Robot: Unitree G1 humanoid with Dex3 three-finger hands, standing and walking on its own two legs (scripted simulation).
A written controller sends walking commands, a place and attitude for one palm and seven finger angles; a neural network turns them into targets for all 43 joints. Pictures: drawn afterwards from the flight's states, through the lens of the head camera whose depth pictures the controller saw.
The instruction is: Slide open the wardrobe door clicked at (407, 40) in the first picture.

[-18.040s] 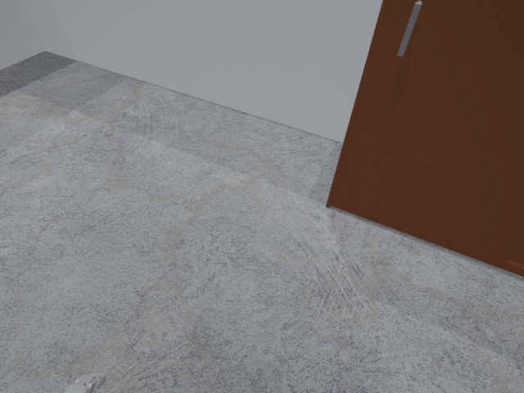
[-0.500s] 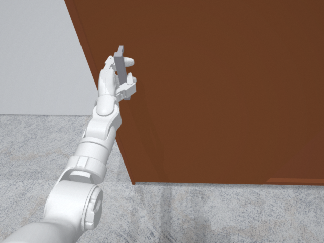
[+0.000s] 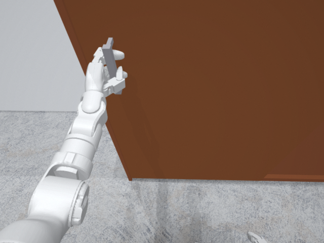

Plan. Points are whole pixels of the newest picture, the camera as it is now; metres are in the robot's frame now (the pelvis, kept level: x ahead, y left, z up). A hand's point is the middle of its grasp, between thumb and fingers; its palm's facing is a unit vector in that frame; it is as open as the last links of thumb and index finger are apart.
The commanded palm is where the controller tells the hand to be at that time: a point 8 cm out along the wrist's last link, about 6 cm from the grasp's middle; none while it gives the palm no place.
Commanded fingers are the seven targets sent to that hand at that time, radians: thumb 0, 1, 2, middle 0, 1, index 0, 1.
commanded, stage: step sideways, sliding the door along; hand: left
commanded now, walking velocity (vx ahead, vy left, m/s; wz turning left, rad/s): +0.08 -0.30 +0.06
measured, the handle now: (114, 67) +0.50 +0.17 +0.15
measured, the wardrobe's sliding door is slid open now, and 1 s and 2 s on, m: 0.00 0.09 0.29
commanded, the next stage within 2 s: none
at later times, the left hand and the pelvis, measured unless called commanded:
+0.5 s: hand (130, 79) +0.46 +0.12 +0.15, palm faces +0.36 -0.92 -0.14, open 6.3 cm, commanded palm +0.43 +0.08 +0.15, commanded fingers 0.00 0.90 0.90 -0.45 -1.40 -0.45 -1.40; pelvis +0.07 -0.11 -0.01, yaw +9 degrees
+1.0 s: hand (165, 78) +0.47 +0.03 +0.15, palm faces +0.47 -0.88 -0.07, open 6.3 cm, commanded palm +0.43 -0.02 +0.15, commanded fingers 0.00 0.90 0.90 -0.45 -1.40 -0.45 -1.40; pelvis +0.16 -0.17 +0.01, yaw +14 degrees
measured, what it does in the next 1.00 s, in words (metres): steps to the right: left foot, then right foot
